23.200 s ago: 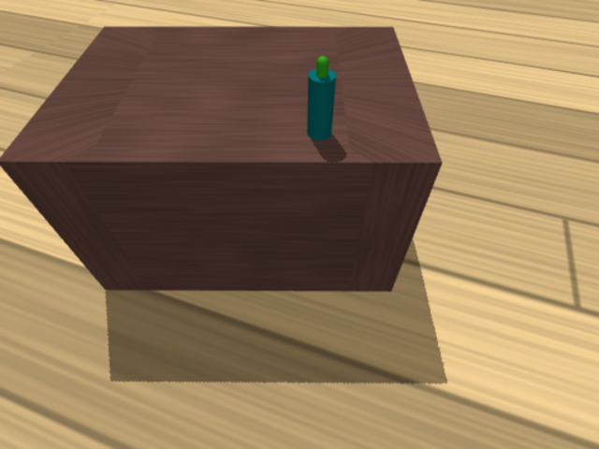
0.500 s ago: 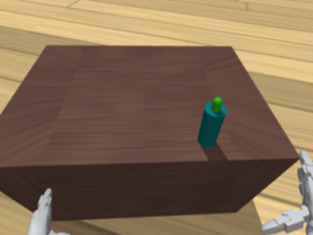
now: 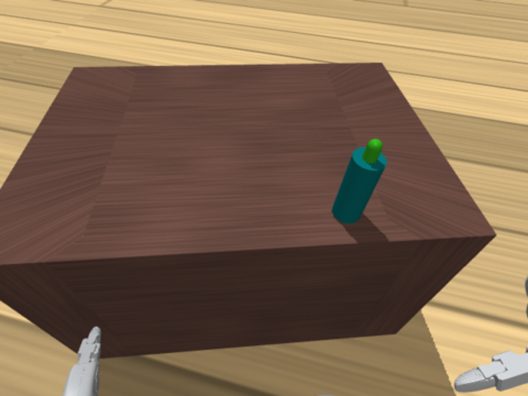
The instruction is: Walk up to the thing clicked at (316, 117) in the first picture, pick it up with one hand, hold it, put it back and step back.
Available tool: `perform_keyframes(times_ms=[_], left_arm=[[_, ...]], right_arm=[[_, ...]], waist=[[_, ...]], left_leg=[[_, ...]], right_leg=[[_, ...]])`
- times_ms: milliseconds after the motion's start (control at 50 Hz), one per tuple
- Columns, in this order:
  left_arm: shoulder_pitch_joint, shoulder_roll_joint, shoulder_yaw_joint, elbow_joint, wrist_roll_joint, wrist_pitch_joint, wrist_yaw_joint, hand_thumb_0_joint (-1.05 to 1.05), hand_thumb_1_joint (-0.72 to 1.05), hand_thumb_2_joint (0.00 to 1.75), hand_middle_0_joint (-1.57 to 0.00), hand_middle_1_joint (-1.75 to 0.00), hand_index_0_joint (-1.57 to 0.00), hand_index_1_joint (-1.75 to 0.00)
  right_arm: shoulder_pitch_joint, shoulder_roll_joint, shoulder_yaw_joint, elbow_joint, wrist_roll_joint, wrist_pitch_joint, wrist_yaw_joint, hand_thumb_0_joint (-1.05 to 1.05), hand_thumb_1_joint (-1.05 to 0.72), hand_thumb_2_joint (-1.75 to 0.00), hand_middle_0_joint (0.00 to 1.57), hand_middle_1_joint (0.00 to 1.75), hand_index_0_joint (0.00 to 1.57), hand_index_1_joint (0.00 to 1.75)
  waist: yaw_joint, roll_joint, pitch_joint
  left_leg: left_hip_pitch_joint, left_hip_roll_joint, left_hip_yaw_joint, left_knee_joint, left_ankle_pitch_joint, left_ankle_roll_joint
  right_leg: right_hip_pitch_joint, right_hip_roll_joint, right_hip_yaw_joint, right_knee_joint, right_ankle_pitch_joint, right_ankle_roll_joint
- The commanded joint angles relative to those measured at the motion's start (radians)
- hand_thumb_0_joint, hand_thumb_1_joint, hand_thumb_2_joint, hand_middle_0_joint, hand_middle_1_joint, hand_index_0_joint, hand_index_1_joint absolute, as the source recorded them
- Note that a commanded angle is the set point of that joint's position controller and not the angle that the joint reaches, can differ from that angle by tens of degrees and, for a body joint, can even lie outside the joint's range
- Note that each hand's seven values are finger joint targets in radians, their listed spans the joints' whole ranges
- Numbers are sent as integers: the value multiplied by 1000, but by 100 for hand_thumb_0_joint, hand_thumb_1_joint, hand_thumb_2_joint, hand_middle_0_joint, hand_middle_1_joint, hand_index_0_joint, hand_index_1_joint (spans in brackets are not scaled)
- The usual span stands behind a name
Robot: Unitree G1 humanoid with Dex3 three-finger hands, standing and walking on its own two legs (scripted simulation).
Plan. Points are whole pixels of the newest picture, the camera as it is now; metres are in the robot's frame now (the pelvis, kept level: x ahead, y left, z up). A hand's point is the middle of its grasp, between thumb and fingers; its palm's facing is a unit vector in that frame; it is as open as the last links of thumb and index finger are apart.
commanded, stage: home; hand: right
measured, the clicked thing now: (359, 180) +0.49 -0.21 +0.01
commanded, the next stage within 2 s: none
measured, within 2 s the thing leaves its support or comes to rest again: neither
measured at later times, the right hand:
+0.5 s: hand (386, 360) +0.18 -0.19 -0.08, palm faces +0.08 +0.98 -0.18, open 17.4 cm
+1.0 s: hand (394, 368) +0.18 -0.21 -0.12, palm faces -0.09 +0.94 -0.34, open 17.3 cm
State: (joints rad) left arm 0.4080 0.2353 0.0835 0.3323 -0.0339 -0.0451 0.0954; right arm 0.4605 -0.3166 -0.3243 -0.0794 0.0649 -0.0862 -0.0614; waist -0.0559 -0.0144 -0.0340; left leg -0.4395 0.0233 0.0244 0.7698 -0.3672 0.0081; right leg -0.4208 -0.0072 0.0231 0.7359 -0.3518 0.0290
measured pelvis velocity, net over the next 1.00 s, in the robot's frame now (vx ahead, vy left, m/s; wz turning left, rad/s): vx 0.03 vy -0.02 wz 0.02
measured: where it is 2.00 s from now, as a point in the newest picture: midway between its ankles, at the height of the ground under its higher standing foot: outside the picture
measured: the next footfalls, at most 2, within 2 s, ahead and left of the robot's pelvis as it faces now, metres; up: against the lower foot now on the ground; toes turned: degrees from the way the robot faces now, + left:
none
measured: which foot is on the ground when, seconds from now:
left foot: down 0.00-1.00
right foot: down 0.00-1.00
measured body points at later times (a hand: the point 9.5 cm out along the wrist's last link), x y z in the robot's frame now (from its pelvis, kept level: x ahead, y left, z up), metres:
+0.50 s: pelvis +0.01 -0.02 -0.01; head +0.04 -0.03 +0.44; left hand +0.17 +0.22 -0.06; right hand +0.17 -0.24 -0.07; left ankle +0.02 +0.11 -0.71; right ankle +0.02 -0.14 -0.71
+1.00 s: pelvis +0.03 -0.02 -0.01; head +0.05 -0.01 +0.44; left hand +0.16 +0.25 -0.12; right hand +0.18 -0.26 -0.10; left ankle +0.02 +0.11 -0.71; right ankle +0.02 -0.14 -0.71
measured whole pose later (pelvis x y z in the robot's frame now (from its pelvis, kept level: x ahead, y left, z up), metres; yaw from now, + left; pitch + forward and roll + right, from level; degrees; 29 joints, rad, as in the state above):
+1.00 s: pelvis +0.03 -0.02 -0.01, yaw +1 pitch +3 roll +0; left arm 0.20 0.28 -0.01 0.70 0.06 -0.01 0.03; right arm 0.30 -0.27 0.03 0.50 -0.06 0.01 -0.04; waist 0.01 -0.02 -0.02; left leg -0.46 0.01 0.01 0.85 -0.44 -0.01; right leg -0.45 -0.02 0.01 0.86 -0.46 0.00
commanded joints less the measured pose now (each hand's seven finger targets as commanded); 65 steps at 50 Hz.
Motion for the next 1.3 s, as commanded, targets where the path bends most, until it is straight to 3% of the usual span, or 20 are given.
perform_keyframes(times_ms=[0,60,140,220,260,360,440,500,560,580,600,620,720,820,840,860,900,960,1060,1280], left_arm=[[-41,175,112,-170,4,-71,15,0,-46,16,-11,-13,-11,-14],[-39,107,45,-177,2,-74,6,0,-22,40,-12,-17,-12,-17],[-165,-33,-130,-187,2,-91,-11,0,10,61,-15,-21,-15,-21],[-93,79,-34,-145,14,-98,-3,0,42,70,-16,-24,-16,-24],[-37,156,50,-134,14,-99,5,0,58,72,-17,-24,-17,-24],[-85,107,14,-172,8,-93,-6,0,82,86,-19,-28,-19,-28],[-153,1,-96,-194,11,-79,-11,0,89,90,-20,-29,-20,-30],[-153,7,-94,-218,15,-74,-9,0,90,90,-20,-30,-20,-30],[-101,66,-43,-223,18,-62,-8,0,90,90,-20,-30,-20,-30],[-114,115,-25,-5,15,-57,-5,0,90,90,-20,-30,-20,-30],[-115,97,-38,-39,14,-60,-4,0,90,90,-20,-30,-20,-30],[-124,87,-45,-42,12,-65,-8,0,90,90,-20,-30,-20,-30],[-160,89,-42,12,11,-59,-1,0,90,90,-20,-30,-20,-30],[-182,90,-45,18,7,-61,3,0,90,90,-20,-30,-20,-30],[-187,93,-44,22,8,-62,6,0,90,90,-20,-30,-20,-30],[-219,248,-9,235,124,-28,-25,0,90,90,-20,-30,-20,-30],[-190,249,-2,257,122,-2,-46,0,90,90,-20,-30,-20,-30],[-226,236,-16,292,81,0,-69,0,90,90,-20,-30,-20,-30],[-250,242,-19,385,74,12,-81,0,90,90,-20,-30,-20,-30],[-278,303,-28,562,65,17,-86,0,90,90,-20,-30,-20,-30]], right_arm=[[-50,-224,-132,-136,0,-81,-16,0,54,-6,5,6,5,6],[-36,-174,-98,-68,-3,-80,-8,0,55,-6,5,5,5,5],[-37,-33,91,-20,-12,-88,12,0,57,-4,5,5,5,5],[-85,-5,168,8,-24,-76,13,0,54,-7,6,6,5,6],[-73,-60,134,5,-29,-59,7,0,53,-7,6,6,6,6],[-110,-18,183,128,-40,-11,3,0,56,-5,5,5,5,5],[-156,11,237,135,-42,-6,-2,0,56,-5,5,5,5,5],[-135,32,284,128,-42,0,-9,0,54,-6,5,5,5,5],[-82,3,261,140,-44,17,-18,0,52,-7,6,6,6,6],[-5,-49,156,138,-47,28,-43,0,56,-5,5,5,5,5],[9,13,241,136,-51,42,-37,0,54,-6,5,6,5,6],[-5,39,274,114,-47,49,-33,0,54,-6,5,6,5,6],[-59,43,289,133,-50,77,-43,0,51,-8,6,6,6,6],[-76,57,303,84,-51,107,-50,0,50,-8,6,6,6,6],[-89,30,277,46,-51,111,-56,0,50,-8,6,6,6,6],[-151,-192,229,397,-156,70,-28,0,55,-6,5,5,5,5],[-147,-188,224,446,-150,48,-2,0,54,-6,5,5,5,5],[-158,-174,251,528,-117,20,19,0,53,-7,6,6,6,6],[-249,-188,266,680,-110,20,28,0,53,-7,6,6,6,6],[-289,-225,286,931,-95,35,34,0,54,-6,5,5,5,5]], waist=[[31,4,-49],[14,27,-40],[2,21,-13],[59,-15,-61],[75,-49,-126],[70,12,-107],[36,-30,-126],[36,-75,-173],[43,-75,-191],[31,-93,-138],[60,-40,-144],[60,-27,-134],[89,55,-84],[89,53,-153],[75,18,-181],[60,-7,-173],[74,-20,-210],[78,50,-150],[82,51,-40],[53,5,7]], left_leg=[[21,12,-8,-200,-1,-14],[29,0,17,-190,16,-11],[22,-10,28,-162,27,-6],[-11,-24,32,-131,53,2],[-5,-25,36,-114,111,1],[0,-28,47,-94,123,-2],[11,-19,29,-83,106,1],[38,-17,26,-72,139,4],[47,-21,28,-66,186,3],[33,-37,29,-58,175,4],[33,-38,28,-64,195,0],[29,-39,34,-58,204,-2],[-29,-40,31,-59,196,-12],[-15,-36,23,-32,263,-15],[-10,-35,20,-26,256,-11],[73,55,-110,-35,341,52],[109,65,-116,-9,410,76],[110,69,-123,-76,387,77],[80,84,-149,-163,288,67],[218,69,-123,-284,248,33]], right_leg=[[13,23,-61,-131,14,-40],[-6,21,-56,-133,22,-42],[-42,11,-59,-131,36,-37],[-9,-1,-47,-134,38,-29],[41,-2,-45,-125,91,-27],[-4,-7,-28,-101,109,-29],[-51,-2,-40,-76,87,-26],[-38,-2,-47,-67,120,-20],[-22,-3,-53,-55,173,-18],[-37,-7,-45,-38,156,-19],[-29,-7,-49,-29,173,-26],[-35,-11,-46,-27,181,-25],[-71,-12,-45,6,161,-42],[-43,-7,-38,36,226,-41],[-35,-6,-36,34,226,-37],[75,-68,24,51,356,-70],[93,-67,39,56,416,-93],[80,-61,45,10,297,-83],[92,-42,42,-64,192,-76],[169,-85,91,-306,172,-81]])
